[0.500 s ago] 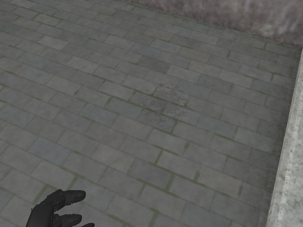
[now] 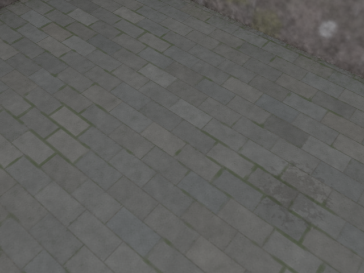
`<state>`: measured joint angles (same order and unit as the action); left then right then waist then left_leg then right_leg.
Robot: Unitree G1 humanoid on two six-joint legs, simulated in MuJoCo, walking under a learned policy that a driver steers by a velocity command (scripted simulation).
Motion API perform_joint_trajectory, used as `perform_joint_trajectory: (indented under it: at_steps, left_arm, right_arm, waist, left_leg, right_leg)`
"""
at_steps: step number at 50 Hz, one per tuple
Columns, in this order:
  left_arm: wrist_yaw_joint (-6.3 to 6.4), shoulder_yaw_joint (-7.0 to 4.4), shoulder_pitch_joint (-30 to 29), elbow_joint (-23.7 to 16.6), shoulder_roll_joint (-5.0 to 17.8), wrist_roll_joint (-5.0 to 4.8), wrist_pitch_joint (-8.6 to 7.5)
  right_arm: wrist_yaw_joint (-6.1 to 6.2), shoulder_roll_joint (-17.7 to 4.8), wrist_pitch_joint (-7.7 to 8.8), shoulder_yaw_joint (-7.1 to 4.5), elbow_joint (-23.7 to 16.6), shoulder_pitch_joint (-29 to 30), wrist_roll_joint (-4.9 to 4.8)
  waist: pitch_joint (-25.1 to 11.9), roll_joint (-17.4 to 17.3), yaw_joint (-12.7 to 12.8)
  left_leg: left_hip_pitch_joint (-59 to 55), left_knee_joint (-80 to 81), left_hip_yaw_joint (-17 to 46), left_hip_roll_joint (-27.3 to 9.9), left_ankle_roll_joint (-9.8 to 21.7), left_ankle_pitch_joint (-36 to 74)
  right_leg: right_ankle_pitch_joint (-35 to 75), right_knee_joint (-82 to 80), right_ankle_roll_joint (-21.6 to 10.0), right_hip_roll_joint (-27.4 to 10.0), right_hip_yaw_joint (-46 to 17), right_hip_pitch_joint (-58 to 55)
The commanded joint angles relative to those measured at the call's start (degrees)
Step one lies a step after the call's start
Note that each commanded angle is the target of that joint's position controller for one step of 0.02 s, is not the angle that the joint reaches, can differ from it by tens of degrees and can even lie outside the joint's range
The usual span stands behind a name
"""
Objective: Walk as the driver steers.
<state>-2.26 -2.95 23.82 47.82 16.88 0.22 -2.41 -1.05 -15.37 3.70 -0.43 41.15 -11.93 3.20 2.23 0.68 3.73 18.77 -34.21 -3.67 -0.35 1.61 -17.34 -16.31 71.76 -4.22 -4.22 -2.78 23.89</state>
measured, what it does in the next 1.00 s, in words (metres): walks ahead, turning right: right foot, then left foot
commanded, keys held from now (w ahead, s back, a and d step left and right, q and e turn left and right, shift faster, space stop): w+e+shift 1.00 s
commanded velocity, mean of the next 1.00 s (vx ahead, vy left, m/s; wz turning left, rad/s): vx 1.00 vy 0.00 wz -0.90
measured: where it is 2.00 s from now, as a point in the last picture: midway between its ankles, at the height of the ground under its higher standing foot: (343, 145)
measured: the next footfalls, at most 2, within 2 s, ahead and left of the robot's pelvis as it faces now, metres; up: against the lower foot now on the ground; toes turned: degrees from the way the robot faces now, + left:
right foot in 0.34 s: +0.45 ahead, -0.06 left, +0.00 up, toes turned -21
left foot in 0.74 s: +0.88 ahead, -0.06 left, +0.00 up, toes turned -44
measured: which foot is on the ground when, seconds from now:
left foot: down 0.00-0.32, up 0.34-0.72, down 0.74-1.00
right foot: up 0.00-0.32, down 0.34-0.72, up 0.74-1.00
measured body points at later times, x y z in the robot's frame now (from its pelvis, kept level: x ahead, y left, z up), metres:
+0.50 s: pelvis +0.42 -0.04 -0.01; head +0.44 -0.04 +0.44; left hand +0.54 +0.23 -0.14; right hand +0.52 -0.32 -0.08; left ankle +0.48 +0.14 -0.63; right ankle +0.41 -0.04 -0.73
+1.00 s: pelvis +0.82 -0.18 +0.01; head +0.83 -0.20 +0.45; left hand +1.17 -0.21 -0.05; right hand +0.56 -0.35 -0.11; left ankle +0.85 -0.03 -0.73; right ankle +0.79 -0.31 -0.63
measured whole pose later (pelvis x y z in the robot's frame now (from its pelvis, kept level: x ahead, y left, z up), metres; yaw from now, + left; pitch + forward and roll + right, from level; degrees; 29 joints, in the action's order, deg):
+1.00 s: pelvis +0.82 -0.18 +0.01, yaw -54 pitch +2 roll +3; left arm -4.4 -2.9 3.7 34.4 21.2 1.9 0.8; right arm 0.2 -19.7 5.6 -3.1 47.4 -26.3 1.9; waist -0.2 3.7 -3.6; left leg 1.6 -18.6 -10.2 -0.3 -1.9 -18.5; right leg -8.1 69.8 -4.3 -3.3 0.6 45.3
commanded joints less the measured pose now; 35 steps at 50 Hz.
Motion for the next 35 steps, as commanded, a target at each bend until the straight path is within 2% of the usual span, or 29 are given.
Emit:
perform_joint_trajectory:
  at_steps: [1,2,3,4,5,7,10,11,12,13,14,15,16,17,18,19,20,21,22,23,24,26,28,30,32,33,34,35]
  left_arm:
    - [-1.31,-0.86,-1.3,-4.0,3.3,0.55,1.26]
    - [-1.58,-0.70,-3.8,-4.8,2.4,0.63,1.89]
    - [-1.61,-0.72,-5.7,-5.2,1.9,0.01,2.14]
    - [-1.71,-0.42,-8.7,-6.5,1.4,0.00,2.21]
    - [-2.06,-0.01,-11.4,-7.3,1.3,0.71,2.47]
    - [-2.43,0.35,-15.2,-8.4,1.5,0.18,2.47]
    - [-3.27,1.65,-20.8,-10.9,1.0,0.53,2.06]
    - [-3.34,1.82,-21.7,-11.2,1.4,0.47,2.02]
    - [-3.31,1.78,-21.2,-11.3,2.3,0.44,2.11]
    - [-3.07,1.47,-17.4,-10.4,3.6,0.45,2.35]
    - [-2.67,0.70,-10.0,-8.5,5.8,0.51,2.58]
    - [-2.05,-0.63,1.6,-5.3,8.4,0.66,2.73]
    - [-0.93,-2.56,13.8,-1.4,11.5,0.46,2.31]
    - [0.38,-4.11,10.2,-0.7,13.0,-1.67,2.65]
    - [0.51,-4.70,2.4,-3.4,19.3,0.66,3.02]
    - [1.04,-5.35,1.6,-6.4,18.7,0.48,3.02]
    - [1.91,-4.34,0.4,-5.8,13.7,0.75,2.76]
    - [2.14,-3.53,-1.9,-4.9,10.8,0.84,2.11]
    - [2.35,-3.19,-3.1,-5.0,10.5,0.85,1.02]
    - [2.48,-2.79,-3.9,-5.0,9.8,0.74,0.06]
    - [2.27,-2.45,-4.1,-5.0,9.3,0.52,-0.74]
    - [2.03,-2.80,-4.3,-5.4,10.2,0.30,-1.89]
    - [1.78,-3.27,-4.2,-5.6,10.4,0.02,-2.04]
    - [1.16,-3.78,-2.4,-5.2,11.1,-0.45,-1.99]
    - [1.09,-4.20,-1.1,-5.0,11.7,-0.47,-1.86]
    - [1.35,-4.37,-1.1,-5.2,11.9,-0.34,-1.73]
    - [1.55,-4.57,-1.7,-5.4,12.7,-0.07,-1.66]
    - [1.44,-4.83,-2.7,-5.6,14.1,0.38,-1.68]
  right_arm:
    - [0.91,-5.6,2.12,-1.98,-0.9,-4.5,-1.34]
    - [0.79,-5.5,2.81,-2.02,0.1,-5.3,-2.03]
    - [0.61,-4.9,3.45,-1.96,0.5,-5.9,-2.40]
    - [0.46,-4.5,3.95,-1.84,1.0,-6.5,-2.48]
    - [0.53,-4.0,4.00,-1.71,1.9,-6.5,-2.12]
    - [0.82,-3.2,4.15,-1.41,3.0,-7.7,-1.73]
    - [1.80,-5.5,3.87,-1.52,4.3,-8.7,-1.83]
    - [2.26,-7.0,3.77,-1.71,4.4,-9.3,-1.76]
    - [2.93,-9.0,3.55,-2.11,4.7,-10.4,-1.56]
    - [3.73,-11.0,3.02,-2.65,4.5,-9.9,-1.27]
    - [4.35,-12.7,2.17,-3.22,3.7,-7.9,-0.84]
    - [4.59,-14.2,1.22,-3.76,2.4,-4.2,-0.36]
    - [3.99,-14.8,0.30,-4.21,1.1,-0.4,-0.49]
    - [2.08,-8.2,0.53,-2.82,0.9,3.2,-0.29]
    - [1.69,-3.3,2.12,-0.91,-5.7,-4.8,-0.77]
    - [1.60,-6.3,3.87,-0.42,-7.8,-3.0,-0.44]
    - [1.40,-8.3,4.81,-0.48,-7.2,-0.6,-0.36]
    - [1.36,-8.5,4.52,-0.54,-7.3,1.0,-0.11]
    - [1.44,-7.7,3.32,-0.10,-6.9,1.3,1.04]
    - [1.39,-7.3,1.56,0.19,-6.6,0.5,1.65]
    - [1.24,-6.5,0.20,0.52,-6.7,1.0,1.77]
    - [0.57,-5.0,-0.54,1.32,-9.4,6.5,1.12]
    - [-0.17,-2.8,-0.39,2.29,-11.5,12.5,-0.37]
    - [-0.13,-2.7,-0.23,2.41,-12.1,14.9,-1.71]
    - [0.18,-4.4,0.14,1.85,-12.6,15.9,-2.07]
    - [0.40,-5.6,0.41,1.42,-12.4,15.0,-1.96]
    - [0.78,-7.4,0.67,0.64,-11.5,11.9,-1.93]
    - [1.40,-10.1,0.99,-0.64,-9.7,5.4,-2.03]
  waist:
    - [-1.6,-7.6,-3.1]
    - [0.7,-7.1,-2.9]
    - [2.5,-5.9,-2.9]
    - [4.0,-6.6,-2.9]
    - [4.9,-6.9,-2.8]
    - [5.3,-5.9,-3.0]
    - [6.7,-3.0,-2.2]
    - [5.7,-2.9,-2.2]
    - [3.5,-4.2,-1.4]
    - [0.6,-6.1,1.2]
    - [-3.4,-7.4,5.3]
    - [-8.1,-7.6,11.0]
    - [-12.0,-3.9,16.5]
    - [-6.2,10.2,13.3]
    - [-10.8,16.3,0.6]
    - [-18.0,7.4,3.8]
    - [-7.8,-1.7,1.3]
    - [-2.4,-6.3,-2.2]
    - [0.5,-7.3,-4.2]
    - [2.2,-8.1,-6.0]
    - [3.2,-7.8,-6.7]
    - [4.1,-6.2,-5.7]
    - [3.9,-3.1,-3.2]
    - [1.6,0.0,-0.3]
    - [-0.2,2.0,1.0]
    - [-1.1,2.4,0.6]
    - [-3.1,2.7,-0.9]
    - [-7.6,1.9,-4.4]
  left_leg:
    - [-12.8,22.9,15.2,-14.4,2.8,0.1]
    - [-12.4,24.8,12.1,-14.2,2.3,3.5]
    - [-12.4,26.6,8.3,-13.5,1.5,7.1]
    - [-11.4,27.6,4.8,-12.9,1.0,12.7]
    - [-11.8,28.1,1.0,-11.7,0.7,17.2]
    - [-13.6,28.3,-5.0,-9.1,-0.3,26.5]
    - [-15.8,27.6,-11.3,-8.6,-2.1,43.9]
    - [-17.0,25.5,-12.4,-8.5,-2.6,56.3]
    - [-19.8,21.5,-12.6,-9.5,-2.9,69.7]
    - [-22.2,15.7,-12.3,-10.8,-3.3,80.3]
    - [-22.6,6.4,-11.5,-12.1,-3.4,87.3]
    - [-19.0,-7.6,-10.0,-13.4,-2.7,88.9]
    - [-10.1,-30.3,-9.0,-10.9,-1.7,73.0]
    - [7.5,-54.7,-8.0,2.8,-1.2,5.5]
    - [29.4,-70.0,1.7,5.5,-4.2,-10.7]
    - [34.6,-67.8,11.0,3.5,-3.4,-8.5]
    - [34.7,-59.2,11.7,0.2,-2.3,-4.1]
    - [30.5,-51.5,11.3,-2.6,-2.6,-2.0]
    - [26.7,-47.7,11.0,-3.7,-3.3,-2.7]
    - [22.8,-43.4,10.5,-5.0,-4.4,-2.7]
    - [19.6,-38.9,9.4,-6.0,-5.3,-3.2]
    - [14.6,-26.7,6.5,-6.5,-6.4,2.8]
    - [9.0,-13.5,4.9,-5.4,-6.3,13.6]
    - [5.1,-5.2,3.8,-2.9,-5.6,21.6]
    - [3.5,-0.1,4.7,-1.5,-4.8,22.0]
    - [1.9,2.7,5.6,-0.9,-4.5,20.4]
    - [-1.8,4.3,6.1,0.5,-4.1,16.7]
    - [-8.9,4.3,6.0,2.0,-3.3,10.6]
  right_leg:
    - [3.7,2.2,0.6,-3.7,-1.3,16.0]
    - [5.2,1.7,0.8,-4.0,-0.9,18.5]
    - [7.4,0.5,0.6,-4.1,-0.3,20.2]
    - [10.0,-1.7,0.5,-4.0,0.7,20.8]
    - [13.2,-2.9,0.7,-3.3,2.0,22.0]
    - [17.3,-7.6,0.0,-1.5,5.2,22.2]
    - [19.5,-20.6,-2.8,0.7,11.0,16.8]
    - [19.5,-24.2,-3.8,3.3,14.0,12.2]
    - [18.6,-25.9,-4.8,5.6,15.8,8.3]
    - [16.2,-26.7,-5.7,7.3,16.3,3.7]
    - [12.8,-26.6,-6.8,9.0,15.8,-3.7]
    - [9.3,-26.9,-8.9,9.7,13.3,-15.1]
    - [7.6,-33.4,-12.1,8.8,7.7,-29.0]
    - [7.1,-37.3,-13.3,6.4,1.4,-34.6]
    - [16.2,-39.0,-24.0,-4.6,-27.3,-45.0]
    - [-3.8,-53.0,-27.8,-11.0,-43.7,-47.7]
    - [-12.1,-59.9,-23.8,-10.8,-43.8,-36.7]
    - [-10.7,-60.6,-20.6,-8.6,-38.8,-26.5]
    - [-4.9,-60.1,-19.0,-5.8,-33.9,-18.8]
    - [-2.7,-60.9,-17.9,-3.2,-29.5,-11.8]
    - [-0.8,-61.5,-17.3,-1.0,-25.9,-5.9]
    - [5.4,-62.6,-16.3,2.7,-20.0,1.2]
    - [8.7,-62.0,-13.2,6.1,-16.6,3.0]
    - [16.5,-60.2,-10.7,6.0,-16.9,-1.2]
    - [22.2,-57.0,-9.1,4.3,-18.8,-7.7]
    - [24.1,-54.5,-8.0,3.8,-19.9,-10.7]
    - [29.5,-50.3,-6.9,3.5,-20.9,-13.3]
    - [35.5,-41.8,-5.7,4.1,-20.5,-14.8]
